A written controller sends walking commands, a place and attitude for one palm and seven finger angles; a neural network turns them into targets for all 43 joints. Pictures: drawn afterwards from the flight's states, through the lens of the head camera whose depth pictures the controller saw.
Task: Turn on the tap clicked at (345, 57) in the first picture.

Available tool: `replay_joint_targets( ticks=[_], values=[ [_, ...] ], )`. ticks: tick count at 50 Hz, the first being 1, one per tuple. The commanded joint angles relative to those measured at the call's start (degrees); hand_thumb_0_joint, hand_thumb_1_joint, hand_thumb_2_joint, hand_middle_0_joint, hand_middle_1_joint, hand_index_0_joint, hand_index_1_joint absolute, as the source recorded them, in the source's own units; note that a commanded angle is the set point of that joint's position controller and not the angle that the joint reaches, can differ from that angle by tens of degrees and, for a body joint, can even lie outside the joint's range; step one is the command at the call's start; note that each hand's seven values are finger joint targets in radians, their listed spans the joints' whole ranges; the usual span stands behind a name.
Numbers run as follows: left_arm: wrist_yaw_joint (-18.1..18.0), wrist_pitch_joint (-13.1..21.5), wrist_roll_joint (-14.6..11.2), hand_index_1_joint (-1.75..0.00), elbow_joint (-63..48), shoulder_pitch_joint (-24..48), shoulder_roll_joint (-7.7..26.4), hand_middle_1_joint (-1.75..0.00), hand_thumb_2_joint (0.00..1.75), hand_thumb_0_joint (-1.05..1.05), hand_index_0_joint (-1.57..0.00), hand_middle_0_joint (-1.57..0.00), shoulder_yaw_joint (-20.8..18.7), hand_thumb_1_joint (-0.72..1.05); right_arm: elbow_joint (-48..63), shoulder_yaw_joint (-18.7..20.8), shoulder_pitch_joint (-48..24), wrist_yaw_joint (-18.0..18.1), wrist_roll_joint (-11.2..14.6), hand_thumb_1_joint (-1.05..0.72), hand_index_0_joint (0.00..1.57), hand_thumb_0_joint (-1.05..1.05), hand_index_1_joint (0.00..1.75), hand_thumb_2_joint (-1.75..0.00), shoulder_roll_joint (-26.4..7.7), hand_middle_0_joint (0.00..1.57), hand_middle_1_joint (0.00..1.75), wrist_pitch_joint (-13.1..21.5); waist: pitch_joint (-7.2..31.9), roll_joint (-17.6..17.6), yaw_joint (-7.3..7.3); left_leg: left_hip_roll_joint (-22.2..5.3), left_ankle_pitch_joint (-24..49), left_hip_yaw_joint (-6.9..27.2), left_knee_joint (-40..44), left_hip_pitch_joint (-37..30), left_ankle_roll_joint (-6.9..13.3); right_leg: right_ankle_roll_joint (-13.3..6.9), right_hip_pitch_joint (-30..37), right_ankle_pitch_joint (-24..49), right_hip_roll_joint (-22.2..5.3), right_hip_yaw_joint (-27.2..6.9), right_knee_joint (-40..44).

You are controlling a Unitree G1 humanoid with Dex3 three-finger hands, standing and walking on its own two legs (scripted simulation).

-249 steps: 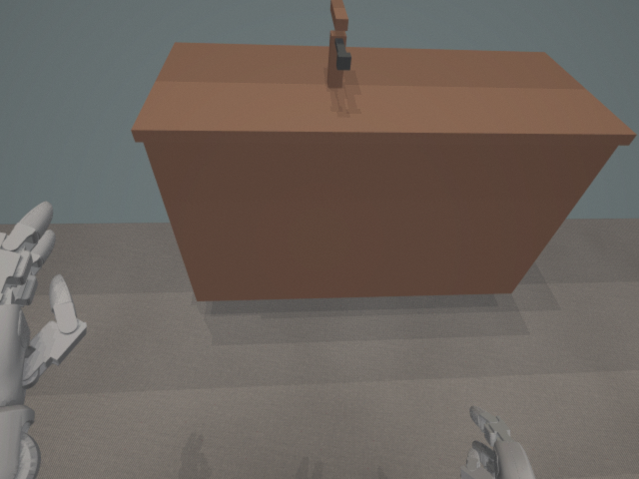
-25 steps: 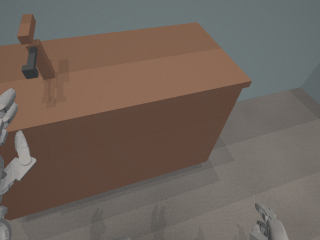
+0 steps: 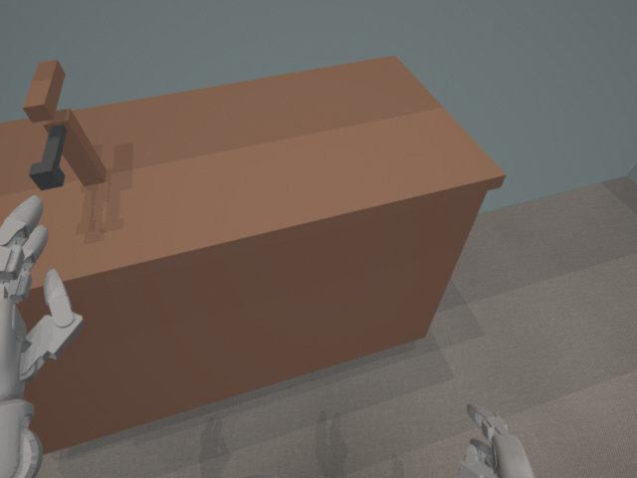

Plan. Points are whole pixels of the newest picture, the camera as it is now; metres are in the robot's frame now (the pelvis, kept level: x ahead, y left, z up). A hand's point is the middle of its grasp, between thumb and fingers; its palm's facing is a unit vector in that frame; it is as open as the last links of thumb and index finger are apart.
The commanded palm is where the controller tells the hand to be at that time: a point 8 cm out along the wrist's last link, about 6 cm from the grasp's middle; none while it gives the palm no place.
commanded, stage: come to a stop and stand still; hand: left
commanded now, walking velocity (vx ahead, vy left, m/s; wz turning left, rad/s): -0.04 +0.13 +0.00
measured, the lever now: (47, 175) +0.45 +0.40 +0.13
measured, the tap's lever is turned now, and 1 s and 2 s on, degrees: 0 0 0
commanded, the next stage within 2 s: look again from close up in 0.88 s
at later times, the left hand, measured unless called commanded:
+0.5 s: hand out of the picture +0.17 +0.30 +0.16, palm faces +0.33 -0.87 -0.37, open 7.4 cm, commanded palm +0.12 +0.34 +0.18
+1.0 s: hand out of the picture +0.18 +0.30 +0.17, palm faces +0.44 -0.83 -0.34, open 7.4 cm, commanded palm +0.12 +0.33 +0.18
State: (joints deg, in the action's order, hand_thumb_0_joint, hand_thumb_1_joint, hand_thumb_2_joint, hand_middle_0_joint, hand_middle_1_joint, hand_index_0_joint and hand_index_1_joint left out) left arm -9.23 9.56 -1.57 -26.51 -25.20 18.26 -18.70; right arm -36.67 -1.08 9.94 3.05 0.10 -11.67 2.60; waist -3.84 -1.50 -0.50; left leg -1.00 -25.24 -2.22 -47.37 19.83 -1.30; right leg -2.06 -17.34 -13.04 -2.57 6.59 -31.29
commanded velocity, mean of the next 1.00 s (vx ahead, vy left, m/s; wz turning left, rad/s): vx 0.00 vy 0.00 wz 0.00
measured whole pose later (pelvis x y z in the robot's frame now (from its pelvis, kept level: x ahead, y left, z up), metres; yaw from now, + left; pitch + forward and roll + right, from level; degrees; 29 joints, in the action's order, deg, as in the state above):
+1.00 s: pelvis -0.04 +0.05 +0.01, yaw +1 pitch -2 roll +0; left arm -6.1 12.7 0.0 -21.1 -19.7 18.7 -19.4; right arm -31.9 -1.7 13.0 1.0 -1.0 -11.6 8.6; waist -2.6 1.5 -2.7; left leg 1.6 -10.6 -3.8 -23.6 10.9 3.2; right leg 0.1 -11.5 -8.5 1.1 -1.9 -22.4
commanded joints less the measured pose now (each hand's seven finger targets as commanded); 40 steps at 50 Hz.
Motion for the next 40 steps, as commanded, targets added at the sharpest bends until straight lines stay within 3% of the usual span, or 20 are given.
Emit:
replay_joint_targets(
  ticks=[1,5,6,7,8,9,10,11,12,14,15,16,20,21,23,26,27,31,35,40],
  values=[
    [-1.87,4.59,0.33,-0.3,-14.52,-0.15,12.46,-0.3,0.9,0.0,-0.2,-0.2,-9.31,0.9,11.18,1.79,-5.49,1.06,0.18,-0.9,0.2,0.0,0.3,-0.9,-3.88,0.2,0.3,2.05,12.98,7.96,-0.16,-0.67,1.16,0.64,5.24,2.27,0.0,-4.95,15.08,33.41,-15.28,-12.04,7.08],
    [-2.23,4.76,0.14,-0.3,-18.85,-4.21,12.72,-0.3,0.9,0.0,-0.2,-0.2,-10.0,0.9,12.04,2.98,-2.74,0.99,-0.04,-0.9,0.2,0.0,0.3,-0.9,-4.9,0.2,0.3,1.16,15.12,6.2,0.72,0.05,12.39,-0.7,20.42,-5.66,0.22,-2.36,13.12,22.77,-11.87,-10.71,4.87],
    [-2.38,4.83,-0.23,-0.3,-20.37,-4.45,12.93,-0.3,0.9,0.0,-0.2,-0.2,-10.05,0.9,12.12,3.47,-2.52,1.3,0.15,-0.9,0.2,0.0,0.3,-0.9,-5.46,0.2,0.3,1.17,14.93,2.55,1.13,-2.27,18.16,0.3,23.97,-8.34,0.58,-1.01,11.79,18.41,-9.79,-9.09,2.32],
    [-2.39,5.15,-0.15,-0.3,-21.25,-4.6,12.99,-0.3,0.9,0.0,-0.2,-0.2,-10.0,0.9,12.87,3.66,-3.06,1.42,0.23,-0.9,0.2,0.0,0.3,-0.9,-6.52,0.2,0.3,1.41,14.33,-2.9,0.31,-7.3,25.85,5.66,25.9,-7.92,2.38,0.99,9.93,12.77,-5.64,-6.79,-0.47],
    [-1.39,10.19,6.53,-0.3,-22.21,50.54,53.68,-0.3,0.9,0.0,-0.2,-0.2,-41.62,0.9,10.76,6.01,6.08,1.28,-2.46,-0.9,0.2,0.0,0.3,-0.9,-7.04,0.2,0.3,7.25,4.53,1.06,-3.81,-5.78,22.39,-1.71,15.17,5.16,1.94,0.3,3.73,9.07,-4.44,-11.12,4.15],
    [2.16,7.35,0.36,-0.3,8.47,16.19,21.86,-0.3,0.9,0.0,-0.2,-0.2,-18.01,0.9,8.76,3.84,3.46,-0.17,-0.67,-0.9,0.2,0.0,0.3,-0.9,-2.38,0.2,0.3,7.67,10.92,6.09,-1.2,0.2,9.43,2.34,11.25,-1.67,0.92,-4.92,0.74,7.31,-10.42,-18.01,7.19],
    [1.84,8.25,-0.23,-0.3,-3.07,12.99,19.69,-0.3,0.9,0.0,-0.2,-0.2,-15.07,0.9,12.67,3.68,1.56,-0.56,0.59,-0.9,0.2,0.0,0.3,-0.9,-3.77,0.2,0.3,7.33,5.74,3.55,-1.7,0.3,7.05,0.13,14.52,-3.44,0.37,-3.95,0.96,5.75,-10.85,-20.11,12.57],
    [1.83,8.23,-1.02,-0.3,3.14,14.54,12.89,-0.3,0.9,0.0,-0.2,-0.2,-10.85,0.9,11.32,3.39,1.11,-0.97,1.21,-0.9,0.2,0.0,0.3,-0.9,-4.27,0.2,0.3,7.8,9.05,-0.96,-0.08,0.19,10.44,-0.88,19.24,-6.61,0.41,-4.48,5.57,7.83,-10.65,-17.41,10.02],
    [2.2,9.24,-1.12,-0.3,-3.5,17.65,15.6,-0.3,0.9,0.0,-0.2,-0.2,-9.64,0.9,11.07,4.11,0.58,-1.18,1.04,-0.9,0.2,0.0,0.3,-0.9,-6.78,0.2,0.3,8.4,11.14,-5.99,-0.32,0.3,11.65,-0.46,22.08,-9.52,0.88,-2.86,5.04,3.81,-8.19,-13.69,7.87],
    [2.68,9.77,-1.06,-0.3,-7.56,12.09,10.33,-0.3,0.9,0.0,-0.2,-0.2,-4.48,0.9,11.43,4.23,0.21,-2.14,1.13,-0.9,0.2,0.0,0.3,-0.9,-7.53,0.2,0.3,9.65,8.95,-13.68,-1.58,-5.54,14.5,6.09,29.13,-6.15,3.35,0.09,6.07,-1.64,-1.97,-8.44,0.53],
    [2.87,9.85,-0.63,-0.3,-9.37,9.79,8.96,-0.3,0.9,0.0,-0.2,-0.2,-2.79,0.9,12.18,3.92,-0.3,-2.84,1.29,-0.9,0.2,0.0,0.3,-0.9,-7.23,0.2,0.3,10.01,7.68,-15.28,-2.17,-7.79,13.84,7.42,31.64,-2.28,4.31,0.98,7.68,-2.47,-0.47,-5.59,-3.05],
    [2.97,9.74,-0.54,-0.3,-10.61,8.68,8.34,-0.3,0.9,0.0,-0.2,-0.2,-2.05,0.9,12.76,3.7,-1.22,-3.38,1.53,-0.9,0.2,0.0,0.3,-0.9,-6.84,0.2,0.3,10.54,6.03,-14.55,-2.41,-8.56,13.97,7.75,33.02,-0.22,4.39,1.27,8.5,-2.66,0.14,-4.06,-4.73],
    [1.78,9.29,-0.17,-0.3,-11.0,5.44,13.51,-0.3,0.9,0.0,-0.2,-0.2,-8.4,0.9,13.4,3.62,-1.07,-3.57,1.22,-0.9,0.2,0.0,0.3,-0.9,-7.2,0.2,0.3,11.03,8.27,4.58,-2.27,-7.25,14.21,6.49,28.83,0.13,3.73,1.3,12.07,2.43,-0.17,-5.33,1.03],
    [1.35,9.11,-0.24,-0.3,-10.67,6.17,17.17,-0.3,0.9,0.0,-0.2,-0.2,-12.39,0.9,13.25,3.45,-1.19,-3.3,1.0,-0.9,0.2,0.0,0.3,-0.9,-7.53,0.2,0.3,10.72,7.58,3.28,-2.04,-6.43,13.26,6.07,29.37,-0.06,2.8,1.23,11.73,2.15,-0.36,-5.76,2.62],
    [1.61,9.47,-0.41,-0.3,-9.3,10.85,15.09,-0.3,0.9,0.0,-0.2,-0.2,-11.7,0.9,13.26,2.62,-2.53,-2.63,0.55,-0.9,0.2,0.0,0.3,-0.9,-6.63,0.2,0.3,10.43,5.27,0.64,-1.28,-6.15,6.23,7.8,32.06,1.07,1.71,0.74,10.23,-1.67,-0.22,-6.55,4.27],
    [2.14,9.65,0.18,-0.3,-9.86,15.74,14.4,-0.3,0.9,0.0,-0.2,-0.2,-10.89,0.9,13.27,2.34,-2.76,-1.99,0.31,-0.9,0.2,0.0,0.3,-0.9,-6.05,0.2,0.3,10.48,4.54,-8.02,-1.39,-8.43,-2.86,8.69,36.78,0.96,2.31,1.06,9.76,-3.97,1.32,-5.47,1.03],
    [2.32,9.73,0.34,-0.3,-8.94,16.03,12.89,-0.3,0.9,0.0,-0.2,-0.2,-9.6,0.9,12.9,2.02,-2.44,-2.01,0.2,-0.9,0.2,0.0,0.3,-0.9,-5.79,0.2,0.3,10.67,5.08,-8.54,-1.43,-8.71,-4.78,9.0,37.36,1.18,2.42,1.0,10.37,-3.83,1.49,-5.43,0.57],
    [2.67,8.98,0.64,-0.3,-9.96,13.43,8.75,-0.3,0.9,0.0,-0.2,-0.2,-4.74,0.9,12.67,1.98,-1.85,-2.58,0.08,-0.9,0.2,0.0,0.3,-0.9,-5.84,0.2,0.3,11.41,9.41,-4.25,-1.42,-6.94,3.6,6.99,33.65,-7.57,1.59,0.9,9.19,0.1,1.69,-6.73,5.41],
    [2.52,7.33,1.63,-0.3,-7.08,12.67,7.13,-0.3,0.9,0.0,-0.2,-0.2,-2.36,0.9,12.11,1.82,-2.08,-2.57,-0.1,-0.9,0.2,0.0,0.3,-0.9,-6.58,0.2,0.3,10.46,5.42,-3.91,-1.36,-7.03,-4.35,7.96,36.9,-2.4,1.29,1.28,8.89,-2.82,2.44,-8.02,5.83],
    [2.14,6.79,1.96,-0.3,-4.87,14.17,9.1,-0.3,0.9,0.0,-0.2,-0.2,-4.7,0.9,12.93,1.81,-2.45,-1.89,-0.23,-0.9,0.2,0.0,0.3,-0.9,-6.41,0.2,0.3,9.0,3.21,-1.69,-1.47,-5.75,-6.4,7.23,36.87,-0.43,2.09,1.26,9.43,-2.32,3.03,-9.17,8.56]
  ],
)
